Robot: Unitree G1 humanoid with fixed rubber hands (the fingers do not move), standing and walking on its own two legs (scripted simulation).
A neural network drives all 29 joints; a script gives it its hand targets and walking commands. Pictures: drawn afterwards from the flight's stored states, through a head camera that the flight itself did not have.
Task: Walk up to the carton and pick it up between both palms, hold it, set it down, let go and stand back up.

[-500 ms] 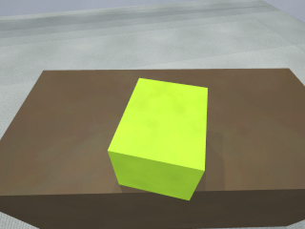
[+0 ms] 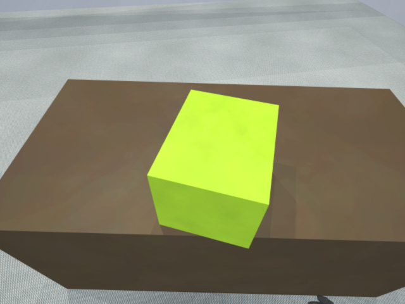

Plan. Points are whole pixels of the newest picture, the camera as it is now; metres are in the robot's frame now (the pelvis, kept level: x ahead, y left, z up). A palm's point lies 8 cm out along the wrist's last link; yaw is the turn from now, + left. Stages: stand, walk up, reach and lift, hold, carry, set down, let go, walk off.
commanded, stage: walk up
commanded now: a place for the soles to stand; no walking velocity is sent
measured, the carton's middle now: (218, 165) +0.44 -0.04 -0.02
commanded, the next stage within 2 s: reach and lift in 1.04 s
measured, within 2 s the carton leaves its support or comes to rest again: neither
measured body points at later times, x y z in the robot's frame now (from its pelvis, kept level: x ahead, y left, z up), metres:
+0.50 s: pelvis +0.01 -0.01 +0.00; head +0.02 +0.00 +0.45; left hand +0.08 +0.26 -0.13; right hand +0.12 -0.27 -0.11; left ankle +0.06 +0.10 -0.73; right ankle +0.02 -0.09 -0.73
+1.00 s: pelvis +0.01 -0.02 -0.01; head +0.03 -0.01 +0.44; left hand +0.07 +0.27 -0.13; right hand +0.16 -0.27 -0.11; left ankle +0.06 +0.10 -0.73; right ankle +0.02 -0.09 -0.73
